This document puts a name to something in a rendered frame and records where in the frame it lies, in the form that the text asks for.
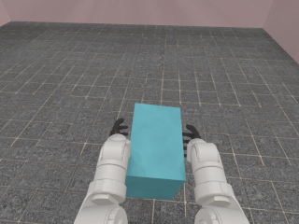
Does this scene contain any robot left forearm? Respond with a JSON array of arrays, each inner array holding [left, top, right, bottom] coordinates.
[[74, 133, 131, 224]]

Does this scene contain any robot right forearm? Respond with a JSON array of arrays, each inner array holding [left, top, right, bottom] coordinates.
[[186, 138, 246, 216]]

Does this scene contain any right robot hand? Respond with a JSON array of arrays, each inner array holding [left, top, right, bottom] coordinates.
[[182, 124, 201, 158]]

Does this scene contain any left robot hand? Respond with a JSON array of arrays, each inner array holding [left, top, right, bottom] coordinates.
[[109, 118, 128, 136]]

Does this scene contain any robot right upper arm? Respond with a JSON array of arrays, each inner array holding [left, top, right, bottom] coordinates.
[[194, 205, 249, 224]]

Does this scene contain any robot left upper arm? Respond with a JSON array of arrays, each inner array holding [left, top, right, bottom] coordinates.
[[74, 203, 128, 224]]

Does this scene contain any carton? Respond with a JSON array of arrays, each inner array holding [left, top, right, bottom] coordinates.
[[125, 103, 186, 201]]

